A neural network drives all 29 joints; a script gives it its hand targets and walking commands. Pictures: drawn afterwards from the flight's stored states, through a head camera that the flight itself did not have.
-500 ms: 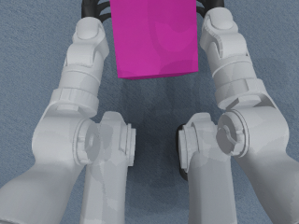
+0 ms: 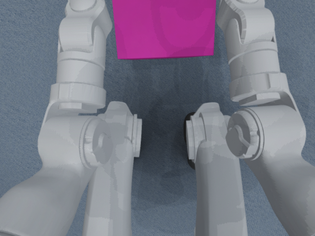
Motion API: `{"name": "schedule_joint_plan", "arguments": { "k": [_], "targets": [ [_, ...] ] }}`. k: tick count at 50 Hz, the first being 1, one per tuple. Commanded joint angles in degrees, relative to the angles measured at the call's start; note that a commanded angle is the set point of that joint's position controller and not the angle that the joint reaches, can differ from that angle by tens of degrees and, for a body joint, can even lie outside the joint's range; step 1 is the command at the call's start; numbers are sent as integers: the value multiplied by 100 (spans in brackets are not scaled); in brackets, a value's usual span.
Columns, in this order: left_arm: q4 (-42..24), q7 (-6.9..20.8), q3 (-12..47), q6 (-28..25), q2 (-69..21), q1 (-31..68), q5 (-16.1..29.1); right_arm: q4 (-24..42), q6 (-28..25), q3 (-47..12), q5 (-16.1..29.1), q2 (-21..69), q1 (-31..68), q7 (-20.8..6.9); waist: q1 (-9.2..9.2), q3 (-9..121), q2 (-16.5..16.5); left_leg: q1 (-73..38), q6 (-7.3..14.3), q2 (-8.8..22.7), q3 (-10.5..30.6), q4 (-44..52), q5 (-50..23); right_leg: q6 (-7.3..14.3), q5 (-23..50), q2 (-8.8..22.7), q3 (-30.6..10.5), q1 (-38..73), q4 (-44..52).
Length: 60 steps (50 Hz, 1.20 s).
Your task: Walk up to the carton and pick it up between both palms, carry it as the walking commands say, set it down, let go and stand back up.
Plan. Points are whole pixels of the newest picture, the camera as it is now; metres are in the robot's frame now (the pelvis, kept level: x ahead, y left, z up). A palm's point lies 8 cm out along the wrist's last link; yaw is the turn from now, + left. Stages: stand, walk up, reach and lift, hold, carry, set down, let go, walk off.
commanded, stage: reach and lift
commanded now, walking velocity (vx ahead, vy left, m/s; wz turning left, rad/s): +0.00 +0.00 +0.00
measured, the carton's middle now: (159, 4) +0.54 +0.01 -0.20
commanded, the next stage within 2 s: none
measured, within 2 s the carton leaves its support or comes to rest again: neither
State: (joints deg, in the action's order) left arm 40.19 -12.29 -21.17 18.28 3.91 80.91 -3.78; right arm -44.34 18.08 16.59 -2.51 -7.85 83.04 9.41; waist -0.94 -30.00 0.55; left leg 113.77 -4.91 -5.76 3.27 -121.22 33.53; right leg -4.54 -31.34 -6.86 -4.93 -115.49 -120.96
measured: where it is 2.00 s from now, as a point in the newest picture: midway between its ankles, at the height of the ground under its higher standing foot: (159, 151)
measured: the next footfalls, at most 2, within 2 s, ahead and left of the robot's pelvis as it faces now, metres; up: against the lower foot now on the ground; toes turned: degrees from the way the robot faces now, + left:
none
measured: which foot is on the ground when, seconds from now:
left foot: down 0.00-1.00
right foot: down 0.00-1.00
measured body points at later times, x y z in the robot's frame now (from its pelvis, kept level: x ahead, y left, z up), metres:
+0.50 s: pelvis -0.01 +0.00 +0.04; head +0.34 +0.00 +0.32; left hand +0.55 +0.14 -0.07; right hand +0.56 -0.11 -0.07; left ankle +0.13 +0.13 -0.37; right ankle +0.14 -0.13 -0.37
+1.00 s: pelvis -0.02 +0.00 +0.08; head +0.30 +0.00 +0.38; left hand +0.53 +0.14 +0.00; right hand +0.54 -0.11 +0.00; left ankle +0.13 +0.13 -0.37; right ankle +0.14 -0.13 -0.37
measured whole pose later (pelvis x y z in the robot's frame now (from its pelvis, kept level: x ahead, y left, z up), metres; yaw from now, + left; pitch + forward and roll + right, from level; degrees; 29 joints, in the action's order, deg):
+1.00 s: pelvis -0.02 +0.00 +0.08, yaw -1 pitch +19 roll +1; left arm 32.2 -10.2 -24.6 24.3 0.6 76.2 -7.7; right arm -37.9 24.1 19.1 -7.4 -3.8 79.0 8.3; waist -2.0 -29.8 0.5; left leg 96.5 -4.3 -4.7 3.7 -106.4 29.4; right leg -3.8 -27.2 -6.6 -5.3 -98.1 -106.0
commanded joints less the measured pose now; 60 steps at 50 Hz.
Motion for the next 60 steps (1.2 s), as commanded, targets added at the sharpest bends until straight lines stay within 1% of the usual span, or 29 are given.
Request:
{"name": "schedule_joint_plan", "arguments": {
  "k": [1, 4, 5, 7, 15, 16, 21, 22, 23, 24, 25, 26, 29, 30, 31, 32, 33, 35, 39, 40, 47, 48, 50, 52, 53, 55, 57, 59, 60],
  "targets": [
    [-225, 1661, 2618, -53, -6277, 4216, 576, 578, -53, -2730, 616, 6635, 4347, -1540, -345, 10998, 314, -3280, 358, -394, -846, 1408, -1481, 195, 1179, -337, 1018, 3876, 1194],
    [-305, 1720, 2765, -113, -6420, 4160, 467, -325, -2, -2288, 237, 6746, 3193, -1610, -44, 10687, -41, -3412, 251, -408, -908, 1420, -1596, 264, 1267, -425, 1037, 3361, 1237],
    [73, 1819, 2509, -89, -6430, 3983, 365, -223, -44, -2272, 341, 6838, 3504, -1628, -335, 10583, -155, -3303, 333, -436, -883, 1451, -1557, 251, 1236, -418, 1000, 3366, 1164],
    [-763, 1848, 2957, -124, -6511, 4391, 737, 206, -40, -2478, 352, 6862, 3554, -1601, -48, 11562, -87, -3668, 276, -474, -943, 1343, -2090, 266, 1827, -431, 954, 3933, 1226],
    [-991, 1701, 3232, 77, -6277, 4210, 882, 856, 110, -3044, 536, 6893, 3902, -1365, -370, 12511, 331, -3907, 283, -504, -865, 1601, -2162, 195, 1938, -423, 871, 4934, 1435],
    [-1657, 1592, 3557, -23, -6147, 4737, 1000, 1103, 122, -3170, 605, 6843, 3818, -1364, -150, 13024, 284, -4343, 200, -483, -861, 1548, -2519, 183, 2279, -437, 894, 5009, 1406],
    [-962, 1520, 2905, 76, -5994, 4273, 607, 1109, 157, -3096, 879, 7048, 4346, -1354, -894, 12280, 435, -4117, 402, -438, -851, 1861, -1760, 119, 1411, -414, 796, 4809, 1635],
    [-672, 1619, 2966, 240, -6452, 4077, 690, 808, 216, -2870, 587, 6688, 4091, -1432, -297, 11610, 187, -4158, 284, -380, -770, 2088, -1484, 251, 1151, -362, 979, 4329, 1793],
    [-358, 1577, 2676, 118, -6549, 3960, 435, 372, 167, -2665, 394, 6799, 3662, -1463, -432, 11157, 394, -3784, 322, -405, -804, 2021, -1381, 272, 1043, -369, 928, 4188, 1792],
    [-968, 1664, 3117, 101, -6716, 4420, 748, 277, 233, -2620, 269, 6873, 3266, -1478, -34, 11547, 123, -4135, 202, -439, -863, 2010, -1586, 308, 1243, -433, 942, 4366, 1886],
    [-856, 1666, 2823, 139, -6496, 4473, 537, 202, 223, -2438, 297, 6788, 3582, -1517, -232, 11430, 40, -3998, 243, -372, -803, 2043, -1330, 292, 1080, -422, 936, 4134, 1838],
    [-1116, 1665, 2917, 72, -6348, 4520, 594, -191, 287, -2323, 128, 6975, 3017, -1542, 132, 11502, 311, -4236, 270, -381, -655, 2061, -1453, 251, 1157, -438, 1003, 4019, 1915],
    [-515, 1744, 2813, 207, -6736, 4381, 417, 65, 194, -2081, 163, 6918, 3504, -1589, -179, 11575, -238, -4289, 250, -417, -777, 2183, -1177, 332, 746, -442, 1019, 3778, 1948],
    [-631, 1679, 2965, 203, -6880, 4005, 364, 897, 113, -2581, 518, 7223, 3974, -1607, -582, 12078, -174, -4826, 313, -454, -774, 2275, -1704, 276, 1227, -480, 997, 4228, 1965],
    [-840, 1659, 3172, 182, -6945, 4145, 653, 1031, 147, -2774, 519, 7199, 3869, -1554, -177, 12590, 143, -4801, 314, -475, -805, 2120, -2090, 248, 1697, -500, 1001, 4780, 2012],
    [-1214, 1667, 3256, 139, -6786, 4329, 705, 1233, 170, -3028, 681, 7373, 3866, -1512, -328, 13189, 214, -4789, 370, -522, -873, 2036, -2300, 234, 2017, -509, 907, 5308, 2041],
    [-1392, 1731, 3448, 228, -6788, 4540, 937, 913, 300, -2919, 489, 7192, 3705, -1489, -30, 13011, 113, -4656, 255, -506, -858, 2160, -2241, 216, 2005, -504, 980, 5224, 2043],
    [-1091, 1726, 3299, 284, -6731, 4514, 769, 837, 364, -2919, 481, 7155, 3718, -1430, -335, 12567, 46, -4463, 258, -474, -942, 2287, -1582, 248, 1367, -437, 830, 5329, 2225],
    [-497, 1729, 2959, 395, -6887, 4362, 480, 570, 329, -2431, 204, 6767, 3914, -1570, 3, 11820, 29, -4504, 257, -392, -649, 2591, -1020, 301, 764, -438, 1055, 4452, 2301],
    [-327, 1744, 2892, 458, -7135, 4121, 429, 782, 336, -2587, 411, 6963, 4139, -1632, -388, 11984, -175, -4834, 240, -467, -807, 2612, -1122, 313, 698, -419, 973, 4588, 2401],
    [-1396, 1692, 3141, 345, -6795, 4563, 805, 532, 585, -2840, 402, 7304, 3564, -1546, -143, 12759, 424, -4679, 277, -442, -789, 2641, -1367, 220, 1135, -440, 915, 5527, 2585],
    [-1492, 1694, 3251, 468, -6904, 4431, 820, 1286, 535, -3118, 780, 7440, 3973, -1559, -463, 13390, 192, -5418, 298, -442, -855, 2751, -1427, 248, 1133, -450, 824, 5957, 2690],
    [-36, 1754, 2743, 598, -7042, 3875, 381, 263, 522, -2325, 121, 7057, 3532, -1561, -4, 11565, 155, -4529, 290, -401, -744, 2895, -633, 308, 343, -395, 901, 4912, 2849],
    [-93, 1784, 2711, 542, -7238, 3678, 383, 639, 391, -2356, 209, 7059, 3934, -1636, -237, 11496, 137, -4891, 344, -417, -548, 3138, -637, 305, 312, -424, 959, 4578, 2800],
    [-1270, 1806, 3180, 492, -7154, 4217, 633, 804, 488, -2656, 520, 7322, 3574, -1696, -231, 12552, -281, -5408, 238, -465, -792, 3000, -1294, 340, 971, -439, 871, 5372, 2895],
    [-1717, 1662, 3346, 347, -6961, 4457, 893, 1130, 472, -3055, 691, 7394, 3851, -1619, -205, 13296, 354, -5544, 305, -512, -724, 2851, -1749, 265, 1355, -486, 784, 5756, 2933],
    [-603, 1778, 2994, 476, -6937, 4223, 590, 398, 538, -2727, 478, 7480, 3686, -1575, -359, 11859, 133, -4863, 321, -418, -793, 3155, -725, 248, 454, -392, 766, 5475, 3115],
    [-1194, 1752, 3471, 450, -7059, 4243, 703, 297, 482, -2419, 223, 7374, 2876, -1594, 134, 12082, -250, -5276, 238, -412, -627, 3174, -1259, 353, 1078, -453, 833, 5357, 3021],
    [-1672, 1734, 3563, 432, -7042, 4460, 781, 802, 475, -2729, 470, 7502, 3207, -1613, -115, 12944, -215, -5849, 244, -445, -665, 3213, -1530, 337, 1273, -503, 855, 5674, 3036]
  ]
}}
